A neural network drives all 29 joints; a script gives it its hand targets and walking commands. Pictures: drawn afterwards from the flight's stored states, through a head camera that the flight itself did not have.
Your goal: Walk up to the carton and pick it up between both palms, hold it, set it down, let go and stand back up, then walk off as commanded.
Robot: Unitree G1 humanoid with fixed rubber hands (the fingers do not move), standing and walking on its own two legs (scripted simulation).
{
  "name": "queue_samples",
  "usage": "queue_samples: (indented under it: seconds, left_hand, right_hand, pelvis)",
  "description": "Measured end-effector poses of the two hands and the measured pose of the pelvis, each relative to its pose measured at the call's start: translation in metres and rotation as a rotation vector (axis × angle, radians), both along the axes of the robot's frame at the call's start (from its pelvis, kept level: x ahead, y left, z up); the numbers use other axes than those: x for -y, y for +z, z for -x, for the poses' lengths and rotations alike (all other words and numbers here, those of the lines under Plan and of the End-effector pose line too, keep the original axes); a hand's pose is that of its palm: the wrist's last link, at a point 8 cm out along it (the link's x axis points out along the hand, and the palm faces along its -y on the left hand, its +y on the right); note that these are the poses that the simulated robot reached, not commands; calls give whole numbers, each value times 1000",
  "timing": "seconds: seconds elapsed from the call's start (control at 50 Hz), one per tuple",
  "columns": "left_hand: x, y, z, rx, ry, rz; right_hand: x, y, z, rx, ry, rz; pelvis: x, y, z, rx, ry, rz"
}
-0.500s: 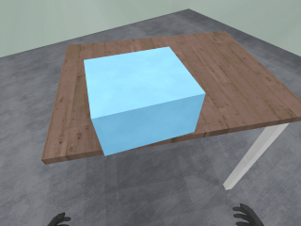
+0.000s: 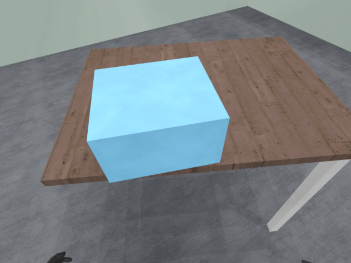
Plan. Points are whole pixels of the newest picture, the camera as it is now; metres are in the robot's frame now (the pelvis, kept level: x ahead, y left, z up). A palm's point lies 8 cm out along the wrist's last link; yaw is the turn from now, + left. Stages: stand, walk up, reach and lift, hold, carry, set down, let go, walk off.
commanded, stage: walk up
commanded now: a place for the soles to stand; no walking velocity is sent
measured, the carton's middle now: (156, 115) +0.46 +0.08 +0.09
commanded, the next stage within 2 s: none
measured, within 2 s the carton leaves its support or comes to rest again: neither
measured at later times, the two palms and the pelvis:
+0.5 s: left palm out of the picture +0.04 +0.33 -0.11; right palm out of the picture +0.12 -0.27 -0.07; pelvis -0.01 +0.02 +0.00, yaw +7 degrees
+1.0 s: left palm out of the picture +0.02 +0.32 -0.09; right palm out of the picture +0.14 -0.28 -0.09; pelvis +0.01 +0.00 +0.00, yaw +9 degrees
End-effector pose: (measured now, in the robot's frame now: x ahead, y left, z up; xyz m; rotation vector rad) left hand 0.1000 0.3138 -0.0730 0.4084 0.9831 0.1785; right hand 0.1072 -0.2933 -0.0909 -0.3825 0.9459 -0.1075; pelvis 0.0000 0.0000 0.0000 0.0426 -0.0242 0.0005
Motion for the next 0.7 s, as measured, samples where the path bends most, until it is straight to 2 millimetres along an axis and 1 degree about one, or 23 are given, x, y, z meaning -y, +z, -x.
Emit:
queue_samples:
  seconds: [0.08, 0.2, 0.3, 0.36, 0.4, 0.5, 0.56, 0.62, 0.7]
  left_hand:
    - [6, 5, 14, -27, 40, -15]
    - [10, -2, 29, -52, 80, -3]
    - [4, -16, 42, -66, 107, 28]
    - [-6, -29, 49, -76, 118, 48]
    - [-10, -37, 52, -85, 118, 60]
    - [-12, -38, 58, -76, 125, 83]
    - [-14, -37, 64, -71, 136, 78]
    - [-12, -36, 72, -83, 149, 63]
    - [-3, -34, 82, -102, 168, 41]
  right_hand:
    - [6, 2, -13, -5, 26, -8]
    - [7, 3, -20, -29, 50, 4]
    - [-2, 6, -22, -46, 74, 34]
    - [-11, 7, -22, -46, 84, 58]
    - [-17, 8, -18, -41, 79, 64]
    - [-22, 20, -14, -14, 77, 78]
    - [-22, 22, -15, 1, 85, 78]
    - [-18, 20, -16, 8, 95, 63]
    - [-7, 12, -16, -3, 99, 38]
  pelvis:
    - [10, 5, -7, 11, 8, -9]
    - [12, 5, -9, 29, 34, 0]
    - [4, 2, -5, 21, 72, 29]
    - [-6, -4, -3, 18, 92, 54]
    - [-11, -7, 1, 29, 97, 45]
    - [-16, -2, 8, 40, 125, 65]
    - [-14, -2, 10, 45, 130, 66]
    - [-9, -3, 12, 47, 129, 58]
    - [4, -5, 12, 49, 131, 42]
